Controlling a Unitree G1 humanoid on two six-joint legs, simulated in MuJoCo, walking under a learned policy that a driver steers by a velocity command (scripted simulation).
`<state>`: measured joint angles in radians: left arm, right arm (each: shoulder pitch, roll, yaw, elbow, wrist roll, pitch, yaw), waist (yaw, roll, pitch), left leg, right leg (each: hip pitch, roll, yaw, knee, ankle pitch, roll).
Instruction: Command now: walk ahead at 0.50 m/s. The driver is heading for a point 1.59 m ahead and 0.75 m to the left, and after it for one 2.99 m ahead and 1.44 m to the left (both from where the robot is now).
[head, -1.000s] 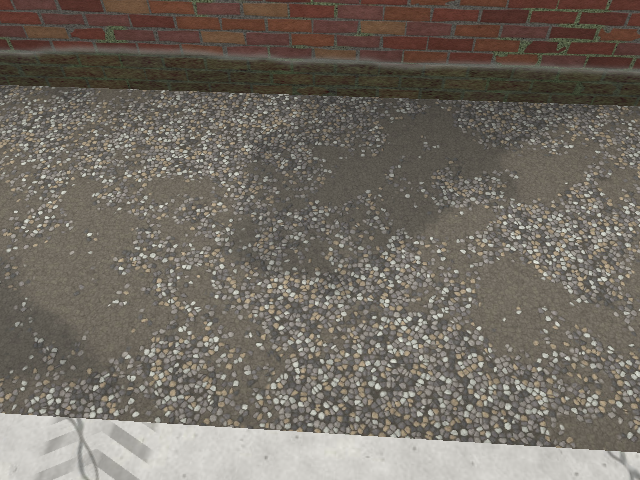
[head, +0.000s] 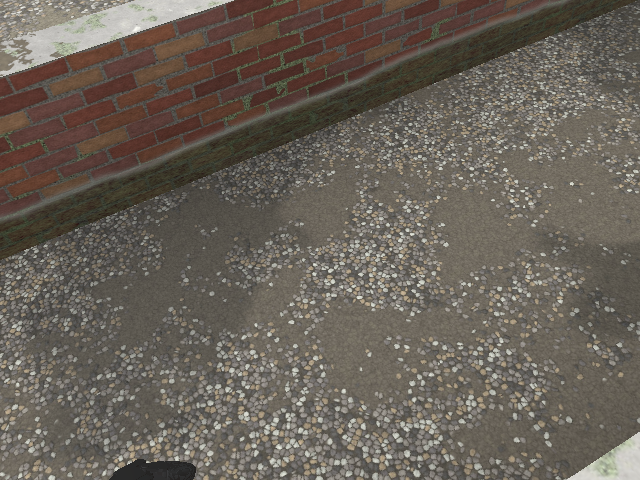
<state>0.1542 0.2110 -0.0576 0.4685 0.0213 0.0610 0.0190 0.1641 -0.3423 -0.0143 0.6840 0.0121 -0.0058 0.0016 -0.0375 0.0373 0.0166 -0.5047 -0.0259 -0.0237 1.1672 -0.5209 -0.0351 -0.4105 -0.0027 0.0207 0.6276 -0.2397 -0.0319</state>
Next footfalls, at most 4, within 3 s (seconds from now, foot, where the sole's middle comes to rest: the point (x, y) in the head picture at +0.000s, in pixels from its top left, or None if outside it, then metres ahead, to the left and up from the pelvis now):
0.18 left None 0.07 0.12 -0.76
1.54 left None -0.04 0.13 -0.76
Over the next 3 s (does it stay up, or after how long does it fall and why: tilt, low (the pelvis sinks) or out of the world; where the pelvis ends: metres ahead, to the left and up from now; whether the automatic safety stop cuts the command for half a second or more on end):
stays up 0.00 0.02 0.00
